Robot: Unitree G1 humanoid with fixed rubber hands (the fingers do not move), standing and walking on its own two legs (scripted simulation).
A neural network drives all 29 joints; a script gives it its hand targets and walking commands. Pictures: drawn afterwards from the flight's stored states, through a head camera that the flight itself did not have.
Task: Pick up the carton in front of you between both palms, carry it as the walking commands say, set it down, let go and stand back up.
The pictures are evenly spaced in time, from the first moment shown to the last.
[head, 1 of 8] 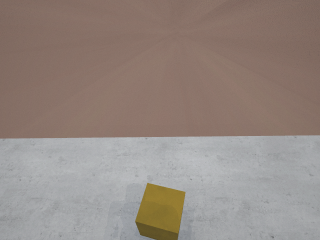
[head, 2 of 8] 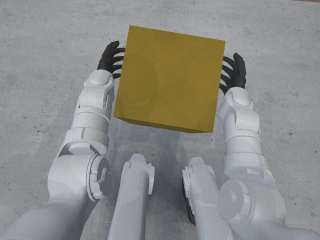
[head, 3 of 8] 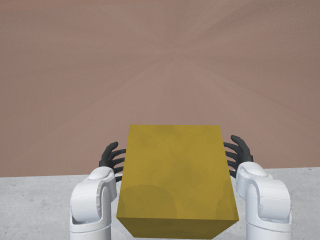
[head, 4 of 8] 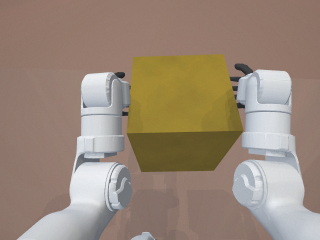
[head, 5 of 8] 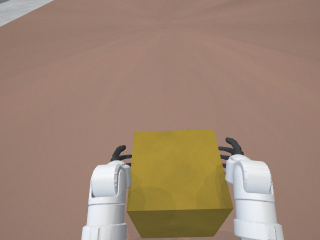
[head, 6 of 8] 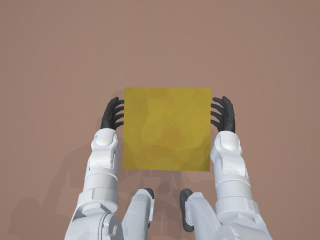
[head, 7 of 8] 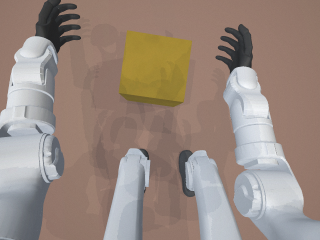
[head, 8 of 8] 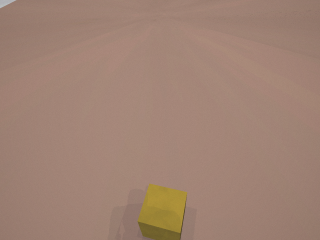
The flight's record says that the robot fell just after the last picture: no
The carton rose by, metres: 1.22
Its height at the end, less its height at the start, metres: +0.49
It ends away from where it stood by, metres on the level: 4.97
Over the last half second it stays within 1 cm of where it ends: yes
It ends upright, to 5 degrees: yes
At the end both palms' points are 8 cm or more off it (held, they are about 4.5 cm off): yes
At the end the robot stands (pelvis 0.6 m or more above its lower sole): yes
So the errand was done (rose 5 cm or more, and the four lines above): yes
